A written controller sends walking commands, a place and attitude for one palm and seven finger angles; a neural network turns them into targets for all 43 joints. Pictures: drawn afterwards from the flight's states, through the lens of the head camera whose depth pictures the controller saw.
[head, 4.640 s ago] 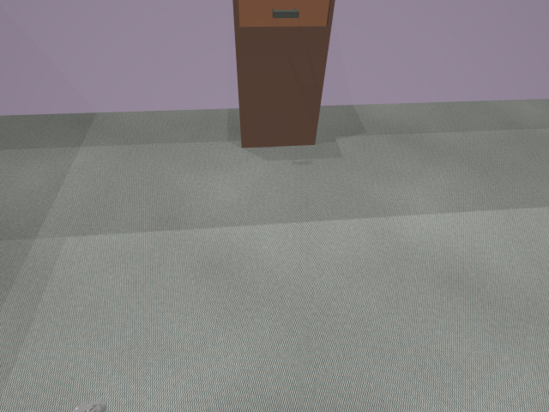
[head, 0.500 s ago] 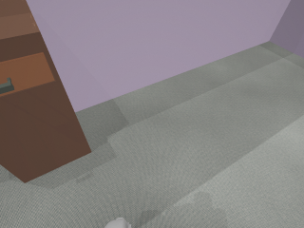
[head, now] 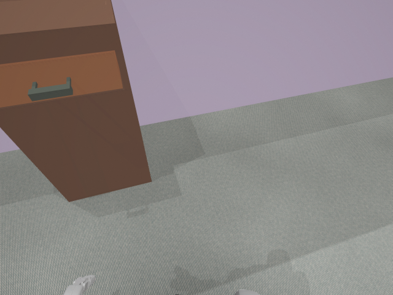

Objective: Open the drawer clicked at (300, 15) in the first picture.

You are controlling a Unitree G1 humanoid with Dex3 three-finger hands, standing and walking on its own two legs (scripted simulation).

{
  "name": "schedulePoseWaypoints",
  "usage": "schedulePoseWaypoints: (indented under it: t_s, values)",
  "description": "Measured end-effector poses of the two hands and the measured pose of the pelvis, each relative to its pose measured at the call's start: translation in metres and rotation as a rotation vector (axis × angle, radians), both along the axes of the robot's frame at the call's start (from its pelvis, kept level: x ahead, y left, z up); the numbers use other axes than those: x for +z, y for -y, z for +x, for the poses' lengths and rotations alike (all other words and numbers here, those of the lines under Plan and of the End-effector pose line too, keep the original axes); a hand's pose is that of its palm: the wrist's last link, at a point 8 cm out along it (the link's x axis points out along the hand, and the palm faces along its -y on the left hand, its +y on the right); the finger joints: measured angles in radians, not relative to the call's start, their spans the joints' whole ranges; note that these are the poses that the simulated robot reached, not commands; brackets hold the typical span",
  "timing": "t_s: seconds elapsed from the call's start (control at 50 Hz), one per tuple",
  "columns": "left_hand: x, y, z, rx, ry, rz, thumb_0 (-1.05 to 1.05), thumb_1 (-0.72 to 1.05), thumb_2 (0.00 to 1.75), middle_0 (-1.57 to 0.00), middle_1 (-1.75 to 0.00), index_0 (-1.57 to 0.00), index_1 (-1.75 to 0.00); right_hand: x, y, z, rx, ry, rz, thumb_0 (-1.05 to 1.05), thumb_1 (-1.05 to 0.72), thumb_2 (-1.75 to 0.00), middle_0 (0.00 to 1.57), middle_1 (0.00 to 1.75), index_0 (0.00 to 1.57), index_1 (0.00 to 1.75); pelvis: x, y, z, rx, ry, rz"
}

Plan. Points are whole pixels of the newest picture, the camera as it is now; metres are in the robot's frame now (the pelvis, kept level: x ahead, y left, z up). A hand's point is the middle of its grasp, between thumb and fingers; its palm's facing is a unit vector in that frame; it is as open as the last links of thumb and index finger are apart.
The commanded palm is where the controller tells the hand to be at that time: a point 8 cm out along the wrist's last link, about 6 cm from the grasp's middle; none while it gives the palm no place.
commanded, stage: turn to face it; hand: left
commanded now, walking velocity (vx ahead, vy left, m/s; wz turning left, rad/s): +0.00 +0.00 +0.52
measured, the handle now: (51, 87) +0.67 +0.47 -0.01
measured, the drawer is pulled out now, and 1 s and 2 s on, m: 0.00 0.00 0.00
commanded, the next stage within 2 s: take the last steps up to it in 0.38 s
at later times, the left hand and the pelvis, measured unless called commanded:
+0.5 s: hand out of the picture -0.02 +0.15 -0.16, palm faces +0.29 -0.92 -0.27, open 7.4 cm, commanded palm none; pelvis +0.00 -0.04 +0.00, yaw +15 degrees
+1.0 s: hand out of the picture +0.06 +0.18 -0.17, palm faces +0.38 -0.90 -0.22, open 7.4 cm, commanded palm none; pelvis +0.08 -0.01 -0.01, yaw +21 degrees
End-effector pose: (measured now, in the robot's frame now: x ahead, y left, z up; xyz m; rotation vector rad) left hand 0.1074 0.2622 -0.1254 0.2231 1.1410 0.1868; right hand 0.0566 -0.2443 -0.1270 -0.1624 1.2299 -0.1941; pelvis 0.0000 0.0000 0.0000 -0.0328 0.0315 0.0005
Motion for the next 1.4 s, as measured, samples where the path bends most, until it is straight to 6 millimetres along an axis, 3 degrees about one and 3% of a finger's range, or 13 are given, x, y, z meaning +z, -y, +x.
schedulePoseWaypoints:
  t_s: [0.14, 0.24, 0.32, 0.44, 0.56, 0.64, 0.76, 0.94, 1.0, 1.1, 1.22, 1.32, 1.4]
  values:
    - [0.01, 0.034, -0.003, 0.042, 0.078, 0.033, 0.01, 0.91, 0.89, -0.2, -0.3, -0.2, -0.3, -0.022, 0.041, 0.005, 0.046, -0.035, 0.021, 0.0, -0.91, -0.9, 0.2, 0.3, 0.2, 0.3, -0.01, 0.035, -0.001, 0.085, -0.004, 0.038]
    - [0.017, 0.055, -0.039, 0.107, 0.032, 0.037, 0.01, 0.91, 0.89, -0.2, -0.3, -0.2, -0.3, -0.022, 0.06, 0.022, 0.103, -0.049, 0.023, 0.01, -0.91, -0.9, 0.2, 0.3, 0.2, 0.3, -0.003, 0.049, 0.002, 0.147, 0.021, 0.055]
    - [0.017, 0.066, -0.066, 0.163, -0.019, 0.026, 0.01, 0.91, 0.89, -0.2, -0.3, -0.2, -0.3, -0.018, 0.063, 0.04, 0.158, -0.048, 0.026, 0.01, -0.91, -0.9, 0.2, 0.3, 0.2, 0.3, 0.002, 0.055, 0.005, 0.194, 0.028, 0.078]
    - [0.007, 0.071, -0.118, 0.26, -0.105, -0.009, 0.01, 0.9, 0.89, -0.2, -0.3, -0.2, -0.3, -0.015, 0.044, 0.077, 0.265, -0.047, 0.019, 0.01, -0.91, -0.9, 0.2, 0.3, 0.2, 0.3, 0.002, 0.052, 0.005, 0.246, 0.023, 0.087]
    - [-0.016, 0.058, -0.181, 0.376, -0.221, -0.055, 0.01, 0.9, 0.89, -0.21, -0.3, -0.2, -0.3, -0.009, -0.002, 0.122, 0.39, 0.046, -0.004, 0.01, -0.91, -0.9, 0.2, 0.3, 0.2, 0.3, -0.008, 0.032, 0.003, 0.29, 0.018, 0.052]
    - [-0.026, 0.046, -0.205, 0.417, -0.287, -0.078, 0.01, 0.91, 0.89, -0.2, -0.3, -0.2, -0.3, 0.001, -0.03, 0.134, 0.442, 0.11, -0.005, 0.0, -0.91, -0.9, 0.2, 0.3, 0.2, 0.3, -0.01, 0.021, 0.003, 0.293, 0.03, 0.051]
    - [-0.014, 0.033, -0.181, 0.415, -0.225, -0.091, 0.01, 0.91, 0.89, -0.2, -0.3, -0.2, -0.3, 0.003, -0.042, 0.114, 0.435, 0.061, 0.017, 0.0, -0.91, -0.9, 0.2, 0.3, 0.2, 0.3, 0.002, 0.011, 0.018, 0.324, 0.038, 0.033]
    - [-0.015, 0.034, -0.087, 0.354, -0.079, -0.062, 0.01, 0.91, 0.89, -0.2, -0.3, -0.2, -0.3, -0.032, -0.007, 0.083, 0.343, -0.132, 0.022, 0.0, -0.92, -0.9, 0.2, 0.3, 0.2, 0.3, -0.012, 0.013, 0.064, 0.34, 0.047, 0.064]
    - [-0.014, 0.041, -0.071, 0.383, -0.036, -0.064, 0.01, 0.91, 0.89, -0.2, -0.3, -0.2, -0.3, -0.037, -0.002, 0.083, 0.351, -0.208, 0.019, 0.0, -0.92, -0.9, 0.2, 0.3, 0.2, 0.3, -0.014, 0.012, 0.077, 0.37, 0.061, 0.046]
    - [-0.008, 0.049, -0.078, 0.434, -0.104, -0.088, 0.0, 0.92, 0.89, -0.2, -0.3, -0.2, -0.3, -0.023, -0.017, 0.117, 0.364, -0.194, 0.03, 0.01, -0.92, -0.9, 0.2, 0.3, 0.2, 0.3, -0.001, 0.001, 0.101, 0.383, 0.053, 0.044]
    - [-0.013, 0.048, -0.092, 0.473, -0.229, -0.161, 0.0, 0.92, 0.89, -0.2, -0.3, -0.2, -0.3, -0.01, -0.063, 0.175, 0.396, -0.107, 0.049, 0.01, -0.92, -0.9, 0.2, 0.3, 0.2, 0.3, 0.005, -0.026, 0.129, 0.391, 0.04, 0.039]
    - [-0.033, 0.025, -0.096, 0.518, -0.308, -0.214, 0.01, 0.91, 0.89, -0.2, -0.3, -0.2, -0.3, -0.013, -0.106, 0.225, 0.438, -0.025, 0.015, 0.01, -0.93, -0.9, 0.2, 0.3, 0.2, 0.3, -0.01, -0.067, 0.153, 0.391, 0.046, 0.011]
    - [-0.038, -0.008, -0.076, 0.492, -0.345, -0.21, 0.01, 0.91, 0.89, -0.2, -0.3, -0.2, -0.3, -0.012, -0.134, 0.24, 0.419, 0.007, 0.004, 0.0, -0.93, -0.9, 0.2, 0.3, 0.2, 0.3, -0.012, -0.089, 0.168, 0.371, 0.04, 0.029]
